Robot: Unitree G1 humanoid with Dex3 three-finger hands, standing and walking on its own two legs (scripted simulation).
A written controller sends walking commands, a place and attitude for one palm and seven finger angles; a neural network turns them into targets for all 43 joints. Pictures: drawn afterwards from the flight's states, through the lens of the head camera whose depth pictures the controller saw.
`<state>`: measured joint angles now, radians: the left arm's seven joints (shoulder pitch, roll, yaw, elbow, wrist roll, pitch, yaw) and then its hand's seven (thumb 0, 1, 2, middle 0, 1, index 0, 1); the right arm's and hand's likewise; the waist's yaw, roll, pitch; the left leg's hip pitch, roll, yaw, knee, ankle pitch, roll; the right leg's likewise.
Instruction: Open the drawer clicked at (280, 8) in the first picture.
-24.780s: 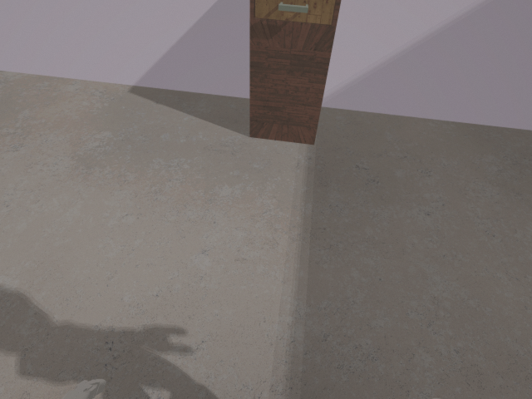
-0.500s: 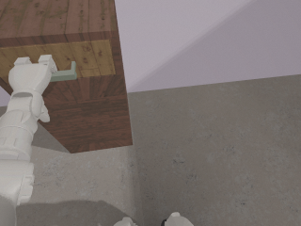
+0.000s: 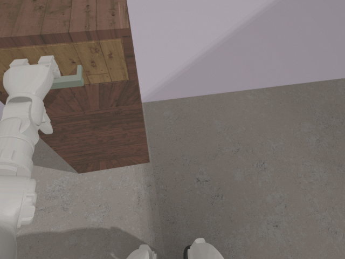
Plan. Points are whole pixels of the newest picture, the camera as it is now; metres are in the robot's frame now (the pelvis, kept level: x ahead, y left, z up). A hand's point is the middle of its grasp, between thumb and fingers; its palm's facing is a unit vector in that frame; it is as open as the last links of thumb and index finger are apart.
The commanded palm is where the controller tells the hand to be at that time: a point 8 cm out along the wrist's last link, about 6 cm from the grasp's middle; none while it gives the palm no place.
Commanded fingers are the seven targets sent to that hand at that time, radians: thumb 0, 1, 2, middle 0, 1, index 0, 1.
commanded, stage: lift the fingers back up to retry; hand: left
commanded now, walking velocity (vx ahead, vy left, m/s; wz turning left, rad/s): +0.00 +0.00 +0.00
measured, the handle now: (56, 76) +0.56 +0.30 +0.04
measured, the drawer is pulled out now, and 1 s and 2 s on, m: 0.00 0.00 0.00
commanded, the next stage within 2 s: re-aim the fingers above the handle in 0.66 s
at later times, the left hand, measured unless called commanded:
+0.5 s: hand (31, 78) +0.49 +0.31 +0.10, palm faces +0.02 +0.00 -1.00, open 13.8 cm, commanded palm +0.46 +0.30 +0.16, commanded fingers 0.00 -0.50 0.30 -0.30 -1.20 -0.30 -1.20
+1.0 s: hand (14, 88) +0.46 +0.33 +0.11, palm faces -0.02 +0.04 -1.00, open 13.8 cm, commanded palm +0.44 +0.30 +0.16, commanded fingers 0.00 -0.50 0.30 -0.30 -1.20 -0.30 -1.20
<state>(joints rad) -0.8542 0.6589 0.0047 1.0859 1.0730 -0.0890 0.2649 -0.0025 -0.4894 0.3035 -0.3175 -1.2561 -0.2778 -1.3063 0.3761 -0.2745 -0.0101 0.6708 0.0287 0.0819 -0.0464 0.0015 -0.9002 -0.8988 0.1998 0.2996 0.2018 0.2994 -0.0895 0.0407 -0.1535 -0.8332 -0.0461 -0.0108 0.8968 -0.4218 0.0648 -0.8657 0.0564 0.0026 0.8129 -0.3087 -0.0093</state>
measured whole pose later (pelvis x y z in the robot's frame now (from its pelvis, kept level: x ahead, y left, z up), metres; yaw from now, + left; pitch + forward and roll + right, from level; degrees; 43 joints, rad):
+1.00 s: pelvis +0.04 +0.00 +0.03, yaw +1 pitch +15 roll -2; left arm -0.69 0.63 0.04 0.89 1.05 -0.06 0.19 0.00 -0.49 0.30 -0.31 -1.20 -0.32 -1.20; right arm 0.29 -0.26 -0.04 0.67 0.02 0.11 -0.03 0.00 -0.90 -0.90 0.20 0.30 0.20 0.30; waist -0.01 0.06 -0.12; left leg -0.56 -0.05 -0.03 0.70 -0.39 0.06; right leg -0.60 0.05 0.00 0.64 -0.30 -0.01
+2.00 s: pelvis +0.04 +0.01 +0.03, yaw +1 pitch +15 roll -3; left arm -0.69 0.58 -0.02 0.88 1.02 -0.09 0.12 0.00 -0.49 0.30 -0.31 -1.20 -0.32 -1.20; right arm 0.35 -0.25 -0.03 0.68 0.03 0.11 -0.04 0.00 -0.90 -0.90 0.20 0.30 0.20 0.30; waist -0.04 0.06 -0.13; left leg -0.56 -0.06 -0.02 0.70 -0.39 0.08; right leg -0.59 0.04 0.01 0.62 -0.29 0.01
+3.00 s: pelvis +0.03 -0.01 +0.03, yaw +1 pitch +14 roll -1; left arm -0.69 0.56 0.02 0.86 1.07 -0.17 0.24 0.00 -0.49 0.30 -0.32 -1.20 -0.32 -1.20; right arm 0.29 -0.27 -0.04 0.68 0.02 0.09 -0.04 0.00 -0.90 -0.90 0.20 0.30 0.20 0.30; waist -0.04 0.03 -0.12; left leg -0.57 -0.05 -0.02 0.72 -0.39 0.06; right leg -0.61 0.05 0.00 0.66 -0.30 -0.02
